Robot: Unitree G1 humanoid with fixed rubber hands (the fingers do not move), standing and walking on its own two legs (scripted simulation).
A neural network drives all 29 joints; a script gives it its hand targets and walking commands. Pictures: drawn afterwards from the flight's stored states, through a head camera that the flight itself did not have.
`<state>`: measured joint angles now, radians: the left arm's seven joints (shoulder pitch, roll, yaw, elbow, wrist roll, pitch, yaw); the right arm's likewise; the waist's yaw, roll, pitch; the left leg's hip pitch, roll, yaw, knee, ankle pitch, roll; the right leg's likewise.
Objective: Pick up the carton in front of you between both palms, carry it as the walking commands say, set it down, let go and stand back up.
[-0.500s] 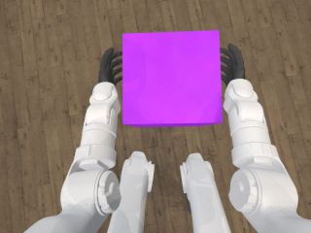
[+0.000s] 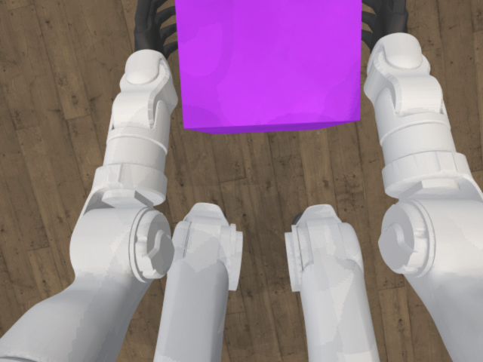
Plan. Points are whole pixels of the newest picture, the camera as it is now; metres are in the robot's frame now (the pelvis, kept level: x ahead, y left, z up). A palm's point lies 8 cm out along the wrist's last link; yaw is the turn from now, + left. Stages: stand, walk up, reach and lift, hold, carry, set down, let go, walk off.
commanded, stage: set down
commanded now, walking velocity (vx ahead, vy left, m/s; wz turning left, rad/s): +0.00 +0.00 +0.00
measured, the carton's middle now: (264, 64) +0.52 +0.00 -0.24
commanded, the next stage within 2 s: none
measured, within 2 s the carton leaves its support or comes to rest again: rests again in 1.18 s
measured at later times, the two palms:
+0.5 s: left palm (161, 62) +0.52 +0.15 -0.19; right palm (375, 50) +0.53 -0.15 -0.19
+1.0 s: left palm (158, 59) +0.52 +0.15 -0.19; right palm (378, 47) +0.53 -0.16 -0.19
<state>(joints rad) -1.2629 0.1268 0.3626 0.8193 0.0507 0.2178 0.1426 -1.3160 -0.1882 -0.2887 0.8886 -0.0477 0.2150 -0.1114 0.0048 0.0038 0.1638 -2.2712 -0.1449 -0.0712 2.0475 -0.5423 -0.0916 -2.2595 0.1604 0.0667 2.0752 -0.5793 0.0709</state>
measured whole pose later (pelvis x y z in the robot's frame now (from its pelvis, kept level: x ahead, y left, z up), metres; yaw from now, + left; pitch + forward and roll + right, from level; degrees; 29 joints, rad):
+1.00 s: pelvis -0.01 +0.00 -0.03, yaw +0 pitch +35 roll +1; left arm -1.38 0.18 0.42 1.02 0.12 0.15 0.02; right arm -1.43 -0.25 -0.34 1.09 -0.11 0.16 0.00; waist 0.01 0.00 0.34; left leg -2.23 -0.10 -0.04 2.20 -0.57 -0.06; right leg -2.22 0.11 0.03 2.22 -0.61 0.03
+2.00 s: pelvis +0.01 +0.00 +0.08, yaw +0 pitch +46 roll +1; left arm -1.19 0.26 0.26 0.88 -0.10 0.14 0.11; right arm -1.23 -0.34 -0.20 0.93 0.08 0.14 -0.06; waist 0.02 0.00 0.00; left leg -2.09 -0.05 -0.02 1.79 -0.51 -0.03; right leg -2.08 0.06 0.03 1.81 -0.53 0.01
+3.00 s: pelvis +0.10 +0.01 +0.33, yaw -1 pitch +29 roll +0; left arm -0.26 0.18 0.15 0.60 0.03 0.02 -0.04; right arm -0.29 -0.20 -0.16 0.62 -0.04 0.02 0.03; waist 0.01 0.01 -0.09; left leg -0.95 -0.03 -0.05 0.75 -0.30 0.00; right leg -0.94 0.04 0.06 0.75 -0.31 0.01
